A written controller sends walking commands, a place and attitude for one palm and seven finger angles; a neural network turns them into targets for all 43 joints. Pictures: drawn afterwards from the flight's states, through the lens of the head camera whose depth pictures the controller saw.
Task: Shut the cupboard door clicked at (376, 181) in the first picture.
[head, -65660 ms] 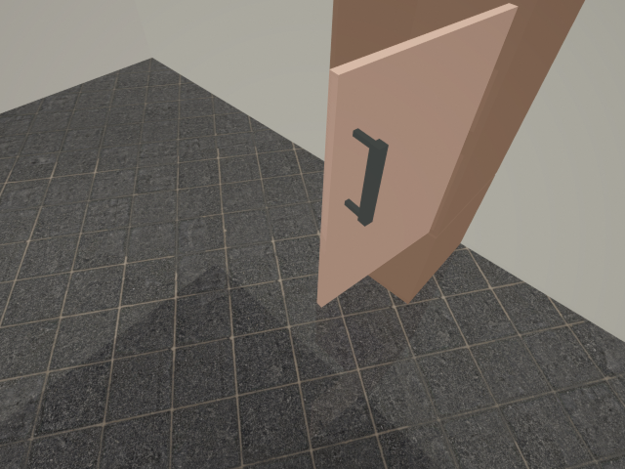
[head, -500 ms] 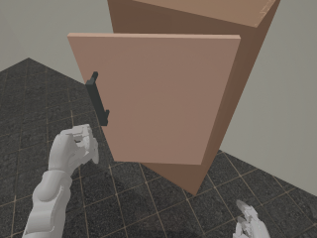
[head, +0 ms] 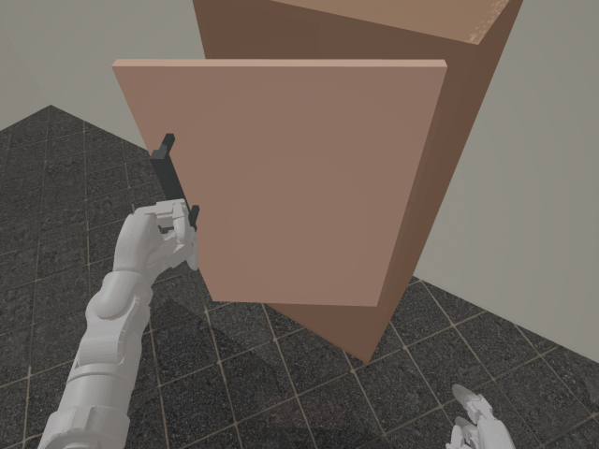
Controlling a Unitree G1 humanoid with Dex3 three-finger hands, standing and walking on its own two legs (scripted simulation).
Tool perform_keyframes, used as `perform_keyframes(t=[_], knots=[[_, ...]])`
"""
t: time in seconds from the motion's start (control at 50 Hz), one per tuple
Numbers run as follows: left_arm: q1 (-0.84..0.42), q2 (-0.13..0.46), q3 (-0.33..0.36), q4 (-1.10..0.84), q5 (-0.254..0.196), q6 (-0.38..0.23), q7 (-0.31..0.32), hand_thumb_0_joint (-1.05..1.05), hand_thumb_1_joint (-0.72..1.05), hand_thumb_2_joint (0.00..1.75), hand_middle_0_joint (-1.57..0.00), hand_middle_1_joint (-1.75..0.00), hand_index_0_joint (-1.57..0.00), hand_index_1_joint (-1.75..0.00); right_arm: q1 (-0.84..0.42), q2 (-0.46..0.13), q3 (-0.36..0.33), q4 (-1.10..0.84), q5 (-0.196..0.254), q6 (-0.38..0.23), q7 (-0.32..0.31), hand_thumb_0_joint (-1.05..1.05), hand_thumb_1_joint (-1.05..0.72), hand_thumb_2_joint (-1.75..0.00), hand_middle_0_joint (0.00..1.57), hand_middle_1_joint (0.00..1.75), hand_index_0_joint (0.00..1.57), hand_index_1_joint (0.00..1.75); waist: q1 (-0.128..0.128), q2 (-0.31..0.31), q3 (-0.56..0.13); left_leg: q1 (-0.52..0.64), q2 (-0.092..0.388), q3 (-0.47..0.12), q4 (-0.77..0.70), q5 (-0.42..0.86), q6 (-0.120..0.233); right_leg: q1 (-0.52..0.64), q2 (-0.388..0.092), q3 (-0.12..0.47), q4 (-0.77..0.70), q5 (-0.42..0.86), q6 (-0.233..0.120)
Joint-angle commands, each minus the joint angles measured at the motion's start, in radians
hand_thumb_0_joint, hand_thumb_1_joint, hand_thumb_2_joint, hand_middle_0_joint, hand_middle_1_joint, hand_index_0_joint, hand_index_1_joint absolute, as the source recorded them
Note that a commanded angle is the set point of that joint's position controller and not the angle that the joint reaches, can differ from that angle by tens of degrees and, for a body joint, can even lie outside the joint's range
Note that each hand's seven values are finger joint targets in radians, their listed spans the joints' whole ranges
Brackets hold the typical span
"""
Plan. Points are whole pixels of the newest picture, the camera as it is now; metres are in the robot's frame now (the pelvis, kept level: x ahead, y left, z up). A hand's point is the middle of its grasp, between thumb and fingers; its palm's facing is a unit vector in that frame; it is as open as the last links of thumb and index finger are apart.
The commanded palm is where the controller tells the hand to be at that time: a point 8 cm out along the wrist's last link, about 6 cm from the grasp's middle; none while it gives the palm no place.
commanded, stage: bring the fist close to the handle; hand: left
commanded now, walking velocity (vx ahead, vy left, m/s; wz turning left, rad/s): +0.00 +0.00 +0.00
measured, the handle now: (179, 188) +0.46 +0.21 +0.09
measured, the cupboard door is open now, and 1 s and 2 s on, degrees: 30 29 15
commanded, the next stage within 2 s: push the door shut along its arc in 0.40 s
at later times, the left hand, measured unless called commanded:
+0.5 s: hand (177, 246) +0.34 +0.18 +0.10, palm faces +0.00 -1.00 -0.01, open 3.1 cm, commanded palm +0.31 +0.23 +0.10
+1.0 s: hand (195, 217) +0.39 +0.17 +0.10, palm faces -0.15 -0.99 -0.02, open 3.1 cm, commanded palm +0.38 +0.22 +0.10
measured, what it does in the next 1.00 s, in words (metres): stands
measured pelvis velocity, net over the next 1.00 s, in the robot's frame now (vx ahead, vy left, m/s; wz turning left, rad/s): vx -0.02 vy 0.01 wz -0.01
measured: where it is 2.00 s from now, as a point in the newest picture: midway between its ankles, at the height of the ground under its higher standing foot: outside the picture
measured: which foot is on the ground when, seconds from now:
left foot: down 0.00-1.00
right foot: down 0.00-1.00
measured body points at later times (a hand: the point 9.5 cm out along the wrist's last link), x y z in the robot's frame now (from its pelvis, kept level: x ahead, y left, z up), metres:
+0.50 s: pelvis +0.00 +0.00 +0.00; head +0.02 -0.02 +0.45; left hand +0.34 +0.23 +0.11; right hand +0.14 -0.26 -0.10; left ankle +0.01 +0.13 -0.72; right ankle +0.01 -0.12 -0.72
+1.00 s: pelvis -0.02 +0.01 +0.00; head +0.03 +0.00 +0.44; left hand +0.40 +0.22 +0.10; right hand +0.09 -0.25 -0.11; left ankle +0.01 +0.13 -0.72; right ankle +0.01 -0.12 -0.72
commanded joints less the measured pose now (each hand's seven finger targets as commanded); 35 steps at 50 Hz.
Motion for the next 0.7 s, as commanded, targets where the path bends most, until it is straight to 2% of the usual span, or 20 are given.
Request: perform_keyframes(t=[0.0, 0.02, 0.06, 0.16, 0.2, 0.22, 0.24, 0.26, 0.3, 0.36, 0.42, 0.44, 0.48, 0.5, 0.52, 0.54, 0.56, 0.58, 0.62, 0.68], knots=[[-0.349, 0.165, 0.081, -0.22, -0.015, -0.089, 0.006, 0.0, 0.9, 0.9, -1.3, -1.5, -1.3, -1.5, -0.038, -0.118, -0.059, -0.151, -0.002, -0.034, -0.008, 0.0, -0.9, -0.9, 0.2, 0.3, 0.2, 0.3, 0.012, -0.037, -0.298, 0.117, -0.041, -0.021, -0.086, 0.242, 0.021, 0.125, 0.034, 0.032, -0.089, 0.326, -0.011], [-0.317, 0.194, 0.109, -0.235, -0.013, -0.109, 0.015, 0.0, 0.9, 0.9, -1.3, -1.5, -1.3, -1.5, -0.037, -0.118, -0.062, -0.156, -0.005, -0.034, -0.007, 0.0, -0.9, -0.9, 0.2, 0.3, 0.2, 0.3, 0.024, -0.038, -0.32, 0.123, -0.038, -0.016, -0.08, 0.267, 0.023, 0.149, 0.034, 0.036, -0.085, 0.351, -0.011], [-0.316, 0.17, 0.093, -0.264, -0.012, -0.147, 0.025, 0.0, 0.9, 0.9, -1.3, -1.5, -1.3, -1.5, -0.037, -0.109, -0.06, -0.157, -0.007, -0.037, -0.001, 0.0, -0.9, -0.9, 0.2, 0.3, 0.2, 0.3, 0.024, -0.02, -0.348, 0.139, -0.038, -0.016, -0.081, 0.293, 0.021, 0.157, 0.037, 0.032, -0.072, 0.381, -0.013], [-0.31, 0.19, 0.103, -0.141, 0.0, -0.153, 0.025, 0.0, 0.9, 0.9, -1.3, -1.5, -1.3, -1.5, -0.026, -0.122, -0.064, -0.132, -0.003, -0.02, 0.0, 0.0, -0.9, -0.9, 0.2, 0.3, 0.2, 0.3, -0.001, -0.09, -0.236, 0.068, -0.039, -0.003, -0.09, 0.197, 0.027, 0.116, 0.035, 0.049, -0.104, 0.307, 0.001], [-0.298, 0.191, 0.103, -0.114, -0.002, -0.137, 0.011, 0.0, 0.9, 0.9, -1.3, -1.5, -1.3, -1.5, -0.03, -0.122, -0.063, -0.137, 0.001, -0.009, -0.001, 0.0, -0.9, -0.9, 0.2, 0.3, 0.2, 0.3, 0.005, -0.06, -0.221, 0.059, -0.043, 0.0, -0.097, 0.177, 0.027, 0.117, 0.032, 0.056, -0.116, 0.284, -0.002], [-0.283, 0.226, 0.135, -0.12, -0.003, -0.133, 0.006, 0.0, 0.9, 0.9, -1.3, -1.5, -1.3, -1.5, -0.029, -0.127, -0.067, -0.141, -0.002, -0.006, -0.004, 0.0, -0.9, -0.9, 0.2, 0.3, 0.2, 0.3, 0.015, -0.064, -0.25, 0.066, -0.043, 0.003, -0.094, 0.188, 0.029, 0.141, 0.028, 0.06, -0.116, 0.293, -0.002], [-0.291, 0.209, 0.118, -0.142, -0.01, -0.132, -0.004, 0.0, 0.9, 0.9, -1.3, -1.5, -1.3, -1.5, -0.038, -0.122, -0.065, -0.149, 0.002, -0.006, -0.004, 0.0, -0.9, -0.9, 0.2, 0.3, 0.2, 0.3, 0.014, -0.045, -0.266, 0.072, -0.045, 0.004, -0.096, 0.196, 0.029, 0.152, 0.026, 0.064, -0.116, 0.308, -0.003], [-0.279, 0.227, 0.143, -0.154, -0.018, -0.132, -0.01, 0.0, 0.9, 0.9, -1.3, -1.5, -1.3, -1.5, -0.038, -0.122, -0.067, -0.152, 0.002, -0.005, -0.006, 0.0, -0.9, -0.9, 0.2, 0.3, 0.2, 0.3, 0.022, -0.046, -0.286, 0.081, -0.045, 0.007, -0.094, 0.208, 0.029, 0.163, 0.028, 0.063, -0.115, 0.325, -0.003], [-0.314, 0.202, 0.121, -0.184, -0.032, -0.144, -0.022, 0.0, 0.9, 0.9, -1.3, -1.5, -1.3, -1.5, -0.039, -0.118, -0.066, -0.155, 0.002, -0.008, -0.008, 0.0, -0.9, -0.9, 0.2, 0.3, 0.2, 0.3, 0.013, -0.04, -0.292, 0.095, -0.046, 0.005, -0.092, 0.221, 0.029, 0.161, 0.032, 0.061, -0.114, 0.347, -0.002], [-0.279, 0.201, 0.13, -0.206, -0.046, -0.168, -0.03, 0.0, 0.9, 0.9, -1.3, -1.5, -1.3, -1.5, -0.036, -0.119, -0.068, -0.154, 0.001, -0.015, -0.009, 0.0, -0.9, -0.9, 0.2, 0.3, 0.2, 0.3, 0.014, -0.062, -0.306, 0.102, -0.044, 0.004, -0.088, 0.246, 0.031, 0.177, 0.035, 0.059, -0.105, 0.387, 0.0], [-0.257, 0.193, 0.113, -0.174, -0.041, -0.171, -0.034, 0.0, 0.9, 0.9, -1.3, -1.5, -1.3, -1.5, -0.031, -0.124, -0.069, -0.147, 0.003, -0.016, -0.01, 0.0, -0.9, -0.9, 0.2, 0.3, 0.2, 0.3, 0.003, -0.074, -0.248, 0.088, -0.041, 0.002, -0.09, 0.212, 0.031, 0.138, 0.037, 0.054, -0.113, 0.337, 0.002], [-0.282, 0.158, 0.078, -0.165, -0.038, -0.164, -0.037, 0.0, 0.9, 0.9, -1.3, -1.5, -1.3, -1.5, -0.038, -0.121, -0.066, -0.144, 0.006, -0.017, -0.008, 0.0, -0.9, -0.9, 0.2, 0.3, 0.2, 0.3, -0.009, -0.057, -0.221, 0.085, -0.043, 0.0, -0.093, 0.188, 0.032, 0.108, 0.035, 0.053, -0.118, 0.311, 0.003], [-0.275, 0.174, 0.089, -0.147, -0.031, -0.152, -0.037, 0.0, 0.9, 0.9, -1.3, -1.5, -1.3, -1.5, -0.036, -0.126, -0.067, -0.142, 0.006, -0.014, -0.007, 0.0, -0.9, -0.9, 0.2, 0.3, 0.2, 0.3, -0.003, -0.05, -0.205, 0.078, -0.043, -0.007, -0.102, 0.155, 0.028, 0.092, 0.037, 0.048, -0.124, 0.257, -0.002], [-0.285, 0.151, 0.061, -0.152, -0.029, -0.145, -0.043, 0.0, 0.9, 0.9, -1.3, -1.5, -1.3, -1.5, -0.043, -0.125, -0.066, -0.148, 0.008, -0.015, -0.007, 0.0, -0.9, -0.9, 0.2, 0.3, 0.2, 0.3, -0.011, -0.048, -0.197, 0.083, -0.043, -0.007, -0.103, 0.143, 0.03, 0.079, 0.037, 0.046, -0.128, 0.242, -0.002], [-0.315, 0.201, 0.092, -0.152, -0.024, -0.144, -0.041, 0.0, 0.9, 0.9, -1.3, -1.5, -1.3, -1.5, -0.036, -0.134, -0.069, -0.145, 0.006, -0.013, -0.011, 0.0, -0.9, -0.9, 0.2, 0.3, 0.2, 0.3, -0.011, -0.063, -0.211, 0.083, -0.041, -0.01, -0.099, 0.142, 0.032, 0.09, 0.035, 0.05, -0.128, 0.231, -0.002], [-0.36, 0.185, 0.069, -0.166, -0.022, -0.144, -0.047, 0.0, 0.9, 0.9, -1.3, -1.5, -1.3, -1.5, -0.045, -0.13, -0.065, -0.146, 0.007, -0.013, -0.012, 0.0, -0.9, -0.9, 0.2, 0.3, 0.2, 0.3, -0.02, -0.033, -0.224, 0.092, -0.043, -0.01, -0.097, 0.141, 0.032, 0.083, 0.033, 0.053, -0.125, 0.234, -0.002], [-0.404, 0.218, 0.089, -0.163, -0.019, -0.148, -0.046, 0.0, 0.9, 0.9, -1.3, -1.5, -1.3, -1.5, -0.042, -0.132, -0.064, -0.14, 0.006, -0.012, -0.015, 0.0, -0.9, -0.9, 0.2, 0.3, 0.2, 0.3, -0.024, -0.04, -0.229, 0.094, -0.041, -0.018, -0.098, 0.133, 0.031, 0.077, 0.035, 0.05, -0.123, 0.219, -0.004], [-0.435, 0.208, 0.079, -0.171, -0.02, -0.154, -0.05, 0.0, 0.9, 0.9, -1.3, -1.5, -1.3, -1.5, -0.045, -0.129, -0.063, -0.141, 0.004, -0.013, -0.018, 0.0, -0.9, -0.9, 0.2, 0.3, 0.2, 0.3, -0.025, -0.031, -0.245, 0.107, -0.041, -0.018, -0.097, 0.14, 0.031, 0.077, 0.037, 0.048, -0.119, 0.225, -0.006], [-0.482, 0.243, 0.097, -0.175, -0.023, -0.17, -0.049, 0.0, 0.9, 0.9, -1.3, -1.5, -1.3, -1.5, -0.043, -0.133, -0.06, -0.136, 0.002, -0.014, -0.023, 0.0, -0.9, -0.9, 0.2, 0.3, 0.2, 0.3, -0.026, -0.019, -0.262, 0.115, -0.039, -0.024, -0.093, 0.139, 0.032, 0.079, 0.038, 0.049, -0.115, 0.215, -0.008], [-0.558, 0.215, 0.066, -0.099, -0.025, -0.177, -0.06, 0.0, 0.9, 0.9, -1.3, -1.5, -1.3, -1.5, -0.042, -0.13, -0.054, -0.12, 0.004, -0.015, -0.027, 0.0, -0.9, -0.9, 0.2, 0.3, 0.2, 0.3, -0.041, -0.014, -0.252, 0.113, -0.036, -0.035, -0.096, 0.12, 0.025, 0.048, 0.041, 0.037, -0.108, 0.192, -0.013]])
